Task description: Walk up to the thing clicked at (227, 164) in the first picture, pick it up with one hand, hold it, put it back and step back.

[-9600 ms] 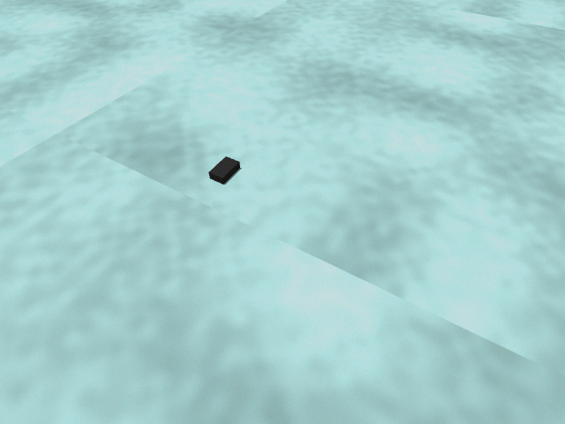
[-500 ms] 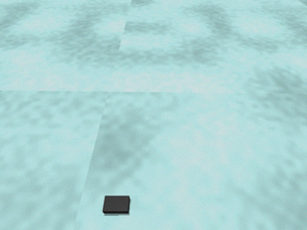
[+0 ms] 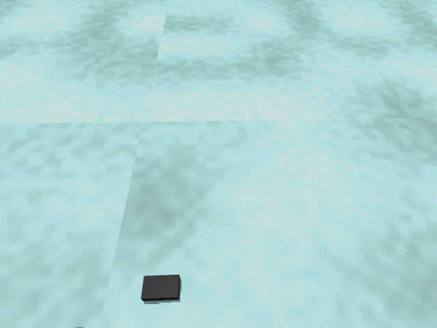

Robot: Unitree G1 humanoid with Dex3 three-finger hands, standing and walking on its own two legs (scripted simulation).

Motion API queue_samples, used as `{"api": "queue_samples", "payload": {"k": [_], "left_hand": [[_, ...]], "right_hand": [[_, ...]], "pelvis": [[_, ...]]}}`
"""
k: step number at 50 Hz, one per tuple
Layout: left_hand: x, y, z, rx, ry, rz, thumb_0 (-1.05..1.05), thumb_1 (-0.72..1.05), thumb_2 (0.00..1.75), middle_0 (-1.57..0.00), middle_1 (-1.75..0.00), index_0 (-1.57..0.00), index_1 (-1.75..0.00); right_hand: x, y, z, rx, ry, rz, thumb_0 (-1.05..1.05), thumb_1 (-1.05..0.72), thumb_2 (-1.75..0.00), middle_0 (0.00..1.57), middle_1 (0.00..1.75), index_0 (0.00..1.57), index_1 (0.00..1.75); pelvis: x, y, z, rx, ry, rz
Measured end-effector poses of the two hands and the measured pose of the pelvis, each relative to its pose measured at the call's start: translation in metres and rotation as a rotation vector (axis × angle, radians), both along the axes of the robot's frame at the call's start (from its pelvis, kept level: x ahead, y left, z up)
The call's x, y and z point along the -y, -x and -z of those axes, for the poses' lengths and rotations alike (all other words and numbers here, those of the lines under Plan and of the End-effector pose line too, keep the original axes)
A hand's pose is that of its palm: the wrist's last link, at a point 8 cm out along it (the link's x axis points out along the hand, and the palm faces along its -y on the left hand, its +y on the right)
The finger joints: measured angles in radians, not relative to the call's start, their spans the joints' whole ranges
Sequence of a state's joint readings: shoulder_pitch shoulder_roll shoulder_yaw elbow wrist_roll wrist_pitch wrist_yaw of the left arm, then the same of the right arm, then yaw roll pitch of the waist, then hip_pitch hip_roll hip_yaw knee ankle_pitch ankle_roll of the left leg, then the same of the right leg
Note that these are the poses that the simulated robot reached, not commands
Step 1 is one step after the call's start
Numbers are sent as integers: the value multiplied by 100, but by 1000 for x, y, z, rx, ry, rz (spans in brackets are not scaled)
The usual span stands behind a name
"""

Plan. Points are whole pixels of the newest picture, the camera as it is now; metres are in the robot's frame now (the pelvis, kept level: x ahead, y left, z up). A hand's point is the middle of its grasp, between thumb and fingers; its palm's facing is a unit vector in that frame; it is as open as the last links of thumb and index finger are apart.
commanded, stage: walk up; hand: left
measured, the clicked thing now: (161, 287) +0.40 +0.24 -0.74
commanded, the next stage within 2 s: stand in 1.54 s
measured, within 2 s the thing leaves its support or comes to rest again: neither
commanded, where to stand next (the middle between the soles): +0.03 -0.01 m, yaw +2 degrees
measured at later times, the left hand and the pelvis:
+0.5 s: hand out of the picture +0.09 +0.24 -0.14, palm faces -0.01 -0.94 -0.34, open 7.4 cm; pelvis +0.02 -0.01 +0.01, yaw -1 degrees
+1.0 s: hand out of the picture +0.13 +0.24 -0.14, palm faces +0.00 -0.95 -0.32, open 7.4 cm; pelvis +0.03 -0.01 +0.02, yaw -1 degrees
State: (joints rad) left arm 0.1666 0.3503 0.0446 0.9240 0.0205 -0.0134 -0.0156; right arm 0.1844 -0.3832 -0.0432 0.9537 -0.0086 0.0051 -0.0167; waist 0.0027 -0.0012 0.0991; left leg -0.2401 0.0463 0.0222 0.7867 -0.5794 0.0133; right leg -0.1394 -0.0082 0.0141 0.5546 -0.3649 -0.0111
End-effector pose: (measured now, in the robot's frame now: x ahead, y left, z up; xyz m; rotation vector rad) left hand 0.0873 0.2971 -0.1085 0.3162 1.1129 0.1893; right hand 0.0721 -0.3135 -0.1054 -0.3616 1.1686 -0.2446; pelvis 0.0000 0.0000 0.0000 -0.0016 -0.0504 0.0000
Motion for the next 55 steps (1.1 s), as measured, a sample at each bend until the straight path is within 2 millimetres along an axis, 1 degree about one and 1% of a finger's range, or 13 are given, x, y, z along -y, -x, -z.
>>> {"api": "queue_samples", "payload": {"k": [2,4,7,10,13,18,22,30,36,41,47,55], "left_hand": [[-4,6,1,-26,0,7,0,90,90,-20,-30,-20,-30],[-11,10,7,-58,0,6,0,90,90,-20,-30,-20,-30],[-19,11,14,-97,0,-17,0,90,90,-20,-30,-20,-30],[-20,9,13,-100,8,-33,0,90,90,-20,-30,-20,-30],[-15,8,11,-102,12,-33,0,90,90,-20,-30,-20,-30],[-2,12,7,-113,-9,-32,0,90,90,-20,-30,-20,-30],[9,12,0,-119,-4,-32,0,90,90,-20,-30,-20,-30],[22,-13,-7,-68,20,-32,0,90,90,-20,-30,-20,-30],[23,-31,-6,-47,31,-24,0,90,90,-20,-30,-20,-30],[22,-37,-6,-50,33,-21,0,90,90,-20,-30,-20,-30],[18,-34,-5,-67,28,-26,0,90,90,-20,-30,-20,-30],[13,-22,-6,-91,20,-41,0,90,90,-20,-30,-20,-30]], "right_hand": [[-6,-2,-2,4,-3,-10,0,-91,-90,20,30,21,30],[-11,-3,-2,17,1,-18,0,-91,-90,20,30,21,30],[-20,4,-3,12,3,-12,0,-91,-90,20,30,21,30],[-23,15,-7,-23,-4,-11,0,-90,-90,21,30,21,30],[-19,17,-7,-40,-7,-8,0,-90,-90,21,30,21,30],[-6,8,4,-22,-32,18,0,-90,-90,21,30,21,30],[-4,-4,7,-4,-62,24,0,-90,-90,21,30,21,30],[-6,-16,4,-21,-81,-1,0,-91,-90,20,30,21,30],[-3,-21,-3,-28,-63,0,0,-90,-90,20,30,21,30],[0,-25,-7,-26,-46,7,0,-90,-90,20,30,21,30],[1,-28,-9,-20,-39,13,0,-90,-90,20,30,21,30],[-4,-28,-7,-20,-50,11,0,-90,-90,20,30,21,30]], "pelvis": [[-5,0,-2,-1,0,5],[-11,0,1,0,7,5],[-13,0,1,13,-14,16],[-10,-3,-3,11,-7,11],[-6,-6,-5,8,-8,26],[4,-7,-2,31,10,24],[10,-12,-6,22,-1,19],[14,-19,-13,3,-1,10],[14,-23,-15,-6,1,12],[13,-26,-16,-10,1,14],[12,-27,-17,-9,2,16],[10,-26,-17,-5,1,14]]}}
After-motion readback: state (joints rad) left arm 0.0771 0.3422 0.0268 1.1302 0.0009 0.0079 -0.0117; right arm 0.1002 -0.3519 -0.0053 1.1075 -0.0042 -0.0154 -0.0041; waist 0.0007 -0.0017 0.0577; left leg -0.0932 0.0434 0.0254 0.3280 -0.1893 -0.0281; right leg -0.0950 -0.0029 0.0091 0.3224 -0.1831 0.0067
